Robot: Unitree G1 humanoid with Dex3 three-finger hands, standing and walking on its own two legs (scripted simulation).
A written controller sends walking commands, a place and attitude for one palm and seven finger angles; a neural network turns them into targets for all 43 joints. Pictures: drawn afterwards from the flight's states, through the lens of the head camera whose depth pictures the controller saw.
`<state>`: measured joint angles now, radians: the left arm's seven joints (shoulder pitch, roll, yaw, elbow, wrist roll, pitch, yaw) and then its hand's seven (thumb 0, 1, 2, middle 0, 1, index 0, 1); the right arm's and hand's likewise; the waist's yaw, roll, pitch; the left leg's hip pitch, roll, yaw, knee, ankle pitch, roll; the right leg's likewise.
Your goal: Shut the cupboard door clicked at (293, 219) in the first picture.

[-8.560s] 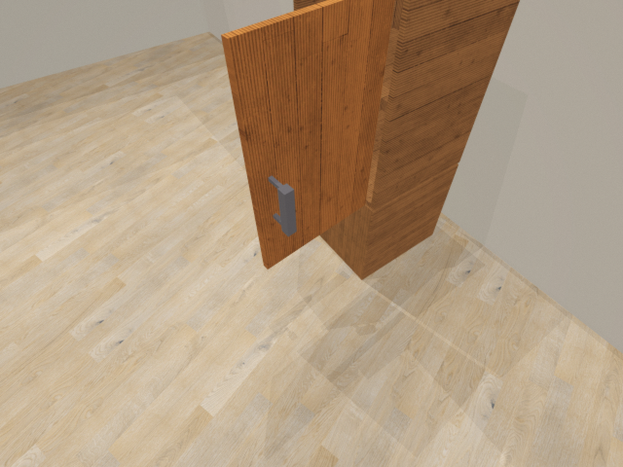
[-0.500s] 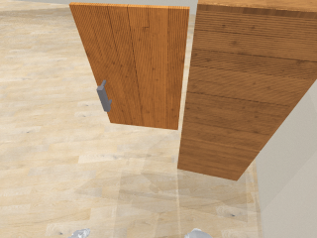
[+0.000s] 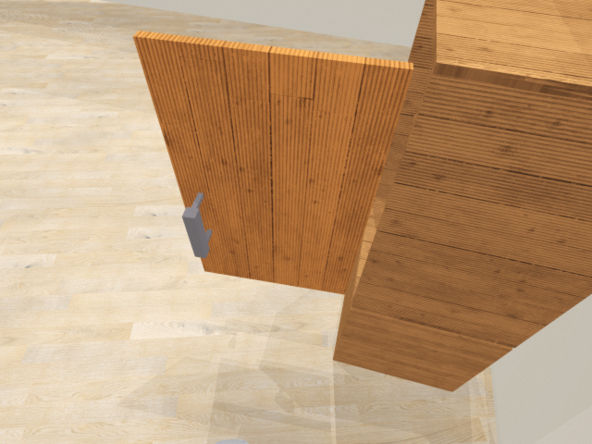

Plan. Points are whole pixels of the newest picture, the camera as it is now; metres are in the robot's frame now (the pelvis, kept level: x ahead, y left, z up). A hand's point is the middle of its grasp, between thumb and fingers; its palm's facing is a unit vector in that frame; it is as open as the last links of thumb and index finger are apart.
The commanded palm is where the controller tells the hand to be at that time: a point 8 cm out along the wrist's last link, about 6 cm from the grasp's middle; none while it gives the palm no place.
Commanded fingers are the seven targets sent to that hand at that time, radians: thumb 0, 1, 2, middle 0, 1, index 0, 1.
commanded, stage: come to a stop and stand still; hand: left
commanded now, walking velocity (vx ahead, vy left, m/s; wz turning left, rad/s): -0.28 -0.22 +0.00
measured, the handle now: (200, 225) +0.51 +0.24 -0.10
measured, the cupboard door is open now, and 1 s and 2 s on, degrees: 95 95 95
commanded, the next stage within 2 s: look again from close up in 0.70 s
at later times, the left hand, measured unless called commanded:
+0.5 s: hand out of the picture +0.00 +0.16 -0.15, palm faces +0.01 -0.97 -0.24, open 7.4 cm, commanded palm none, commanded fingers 0.00 0.90 0.90 -0.20 -0.30 -0.20 -0.30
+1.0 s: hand out of the picture +0.00 +0.17 -0.17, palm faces -0.03 -0.97 -0.22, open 7.4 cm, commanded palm none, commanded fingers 0.00 0.90 0.90 -0.20 -0.30 -0.20 -0.30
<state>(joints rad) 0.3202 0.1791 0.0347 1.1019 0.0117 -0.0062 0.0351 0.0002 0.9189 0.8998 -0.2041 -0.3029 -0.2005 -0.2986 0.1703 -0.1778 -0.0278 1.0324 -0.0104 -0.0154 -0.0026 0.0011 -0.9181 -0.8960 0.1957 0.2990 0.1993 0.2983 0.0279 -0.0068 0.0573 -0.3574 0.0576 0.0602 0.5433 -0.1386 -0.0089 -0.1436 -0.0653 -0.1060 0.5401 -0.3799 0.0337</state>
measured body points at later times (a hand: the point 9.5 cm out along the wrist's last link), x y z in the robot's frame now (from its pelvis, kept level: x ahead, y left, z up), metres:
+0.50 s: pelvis -0.03 -0.03 +0.01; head -0.02 -0.04 +0.46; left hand +0.00 +0.21 -0.13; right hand -0.02 -0.29 -0.15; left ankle +0.00 +0.10 -0.69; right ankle -0.07 -0.14 -0.73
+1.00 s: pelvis -0.03 -0.01 +0.00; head -0.02 -0.01 +0.45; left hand +0.00 +0.22 -0.15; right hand -0.01 -0.24 -0.15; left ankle -0.03 +0.09 -0.73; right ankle -0.07 -0.14 -0.73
